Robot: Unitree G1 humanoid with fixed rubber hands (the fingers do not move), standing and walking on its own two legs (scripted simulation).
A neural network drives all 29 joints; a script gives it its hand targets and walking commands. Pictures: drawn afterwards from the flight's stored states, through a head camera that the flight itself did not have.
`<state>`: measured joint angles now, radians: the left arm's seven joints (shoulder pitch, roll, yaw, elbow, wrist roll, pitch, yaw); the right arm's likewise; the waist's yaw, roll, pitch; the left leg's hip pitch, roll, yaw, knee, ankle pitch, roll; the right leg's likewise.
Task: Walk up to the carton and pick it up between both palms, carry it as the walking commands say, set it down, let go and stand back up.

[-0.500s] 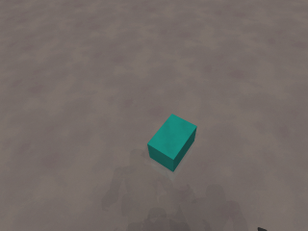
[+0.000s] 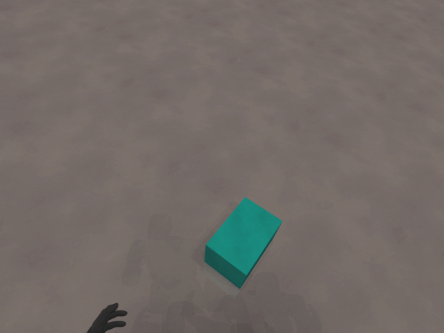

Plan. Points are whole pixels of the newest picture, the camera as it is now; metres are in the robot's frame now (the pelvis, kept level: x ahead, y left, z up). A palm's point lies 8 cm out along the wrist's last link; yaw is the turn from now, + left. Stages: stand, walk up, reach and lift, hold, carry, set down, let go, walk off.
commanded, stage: walk up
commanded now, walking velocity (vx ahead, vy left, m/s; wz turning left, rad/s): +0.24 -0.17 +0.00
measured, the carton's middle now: (242, 241) +0.57 -0.12 -0.68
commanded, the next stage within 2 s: none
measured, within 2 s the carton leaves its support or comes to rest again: neither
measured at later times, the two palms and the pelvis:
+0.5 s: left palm out of the picture +0.06 +0.21 -0.09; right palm out of the picture +0.12 -0.32 -0.13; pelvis +0.05 -0.06 +0.00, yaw +0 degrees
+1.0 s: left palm (111, 290) +0.22 +0.25 -0.14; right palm (373, 301) +0.20 -0.28 -0.09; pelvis +0.13 +0.00 +0.00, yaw +1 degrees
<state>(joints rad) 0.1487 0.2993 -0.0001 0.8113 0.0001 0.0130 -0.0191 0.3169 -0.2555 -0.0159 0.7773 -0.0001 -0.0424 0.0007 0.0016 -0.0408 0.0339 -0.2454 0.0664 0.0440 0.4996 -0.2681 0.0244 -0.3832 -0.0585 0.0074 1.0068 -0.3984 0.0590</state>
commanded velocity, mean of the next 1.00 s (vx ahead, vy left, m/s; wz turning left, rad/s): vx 0.21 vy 0.00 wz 0.00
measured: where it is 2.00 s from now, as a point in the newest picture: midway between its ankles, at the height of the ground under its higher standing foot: outside the picture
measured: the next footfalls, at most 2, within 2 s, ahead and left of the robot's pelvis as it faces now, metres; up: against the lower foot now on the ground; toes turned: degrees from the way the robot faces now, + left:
right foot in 0.26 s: +0.10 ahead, -0.20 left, +0.00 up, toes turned -2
left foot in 0.70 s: +0.14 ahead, +0.11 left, +0.00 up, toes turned +4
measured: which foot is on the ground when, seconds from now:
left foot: down 0.00-0.26, up 0.28-0.68, down 0.70-1.00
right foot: up 0.00-0.24, down 0.26-0.70, up 0.72-1.00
